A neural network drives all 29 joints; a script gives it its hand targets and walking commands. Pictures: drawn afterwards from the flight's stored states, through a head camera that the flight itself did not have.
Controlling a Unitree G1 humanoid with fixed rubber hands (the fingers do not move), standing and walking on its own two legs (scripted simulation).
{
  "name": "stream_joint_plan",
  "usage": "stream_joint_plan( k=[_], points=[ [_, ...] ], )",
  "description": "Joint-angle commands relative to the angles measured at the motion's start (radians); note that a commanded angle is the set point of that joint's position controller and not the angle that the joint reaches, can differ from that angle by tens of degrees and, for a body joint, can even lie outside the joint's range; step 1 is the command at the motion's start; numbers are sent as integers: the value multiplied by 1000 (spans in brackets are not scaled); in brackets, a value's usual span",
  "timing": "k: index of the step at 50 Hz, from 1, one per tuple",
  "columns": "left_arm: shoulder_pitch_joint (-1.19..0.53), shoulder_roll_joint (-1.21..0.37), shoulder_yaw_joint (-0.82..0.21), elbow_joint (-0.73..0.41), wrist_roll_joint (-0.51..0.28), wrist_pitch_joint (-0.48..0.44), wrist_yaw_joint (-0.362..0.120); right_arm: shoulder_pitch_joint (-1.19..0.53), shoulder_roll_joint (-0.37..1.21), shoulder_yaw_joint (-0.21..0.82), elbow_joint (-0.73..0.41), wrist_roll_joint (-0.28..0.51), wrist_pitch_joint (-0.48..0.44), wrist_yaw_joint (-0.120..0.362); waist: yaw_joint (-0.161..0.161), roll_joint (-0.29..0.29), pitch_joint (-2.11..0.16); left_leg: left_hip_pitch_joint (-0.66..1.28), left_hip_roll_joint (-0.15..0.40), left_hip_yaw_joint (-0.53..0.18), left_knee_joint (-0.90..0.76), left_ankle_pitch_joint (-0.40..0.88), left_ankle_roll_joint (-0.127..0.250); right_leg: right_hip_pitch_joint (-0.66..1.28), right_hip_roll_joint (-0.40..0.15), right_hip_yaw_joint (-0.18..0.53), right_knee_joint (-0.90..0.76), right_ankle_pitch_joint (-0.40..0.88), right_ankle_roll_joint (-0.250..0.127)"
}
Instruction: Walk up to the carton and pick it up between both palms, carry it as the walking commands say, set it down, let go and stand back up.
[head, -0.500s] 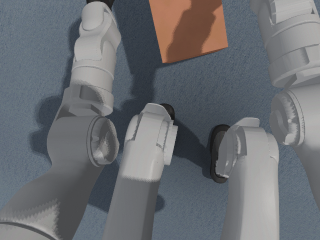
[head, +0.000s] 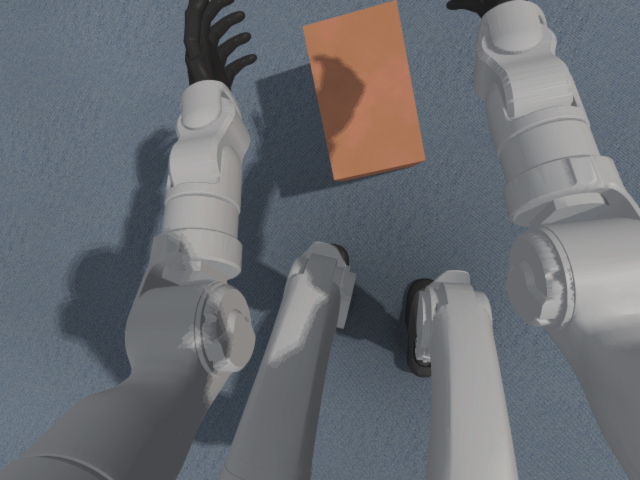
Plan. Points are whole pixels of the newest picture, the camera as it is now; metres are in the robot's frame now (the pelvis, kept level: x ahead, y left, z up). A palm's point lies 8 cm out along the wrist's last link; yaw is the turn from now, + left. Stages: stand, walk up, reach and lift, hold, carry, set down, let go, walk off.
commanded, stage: set down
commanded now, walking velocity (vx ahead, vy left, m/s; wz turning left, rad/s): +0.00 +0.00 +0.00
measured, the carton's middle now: (364, 104) +0.53 +0.09 -0.45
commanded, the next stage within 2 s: let go in 0.56 s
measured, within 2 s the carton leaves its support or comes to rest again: neither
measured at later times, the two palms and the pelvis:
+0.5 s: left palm (110, 31) +0.46 +0.24 +0.03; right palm out of the picture +0.56 -0.05 +0.03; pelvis +0.03 +0.00 +0.13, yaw -1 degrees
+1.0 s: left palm out of the picture +0.36 +0.25 +0.10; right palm out of the picture +0.43 -0.11 +0.08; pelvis +0.07 +0.02 +0.20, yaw +0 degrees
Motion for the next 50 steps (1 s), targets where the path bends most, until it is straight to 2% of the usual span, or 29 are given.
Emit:
stream_joint_plan(
  k=[1,8,23,26,31,35,38,40,44,47,50],
  points=[
    [-167,68,-12,-140,-2,-21,-4,-264,-25,5,-142,-4,-20,-6,69,-114,-1150,755,-26,97,-168,458,-59,544,37,-60,-211,285,4],
    [-116,43,-14,-158,5,-25,-18,-215,-14,-9,-156,-14,-23,-4,67,-118,-1146,830,-21,95,-297,512,-59,678,30,-42,-342,360,8],
    [-11,-11,38,-136,90,-47,-49,-100,14,-77,-93,-63,-48,32,56,-94,-971,1022,5,79,-603,496,-52,851,13,-2,-650,356,8],
    [7,-26,35,-110,100,-59,-57,-76,36,-91,-80,-83,-60,41,41,-96,-905,1033,15,72,-641,486,-54,845,6,-1,-691,356,9],
    [42,-37,33,-97,132,-79,-74,-12,85,-105,-94,-109,-73,21,45,-86,-920,1102,15,71,-670,520,-66,862,1,-5,-731,398,16],
    [161,-16,26,-138,175,-91,-94,115,112,-139,-157,-140,-80,-11,35,-65,-1009,1215,4,80,-694,620,-72,960,11,-5,-761,520,19],
    [326,19,-28,-224,177,-102,-123,297,156,-116,-275,-139,-88,-49,21,-48,-1107,1342,-8,63,-707,745,-70,1074,12,6,-784,657,27],
    [423,51,-81,-291,162,-103,-149,405,184,-82,-366,-128,-88,-77,6,-30,-1121,1432,-10,41,-728,799,-67,1119,6,14,-820,702,32],
    [579,101,-166,-369,111,-103,-194,543,200,-20,-515,-75,-95,-93,-20,6,-1030,1552,1,8,-804,789,-49,1158,-7,16,-913,659,33],
    [737,117,-221,-368,67,-111,-222,698,194,1,-534,-44,-109,-84,-31,19,-917,1612,17,-8,-865,760,-41,1176,-17,11,-975,592,31],
    [861,121,-272,-343,28,-130,-237,832,172,3,-506,-31,-133,-59,-53,31,-761,1639,41,-26,-923,691,-43,1187,-28,3,-1036,505,23]
  ],
)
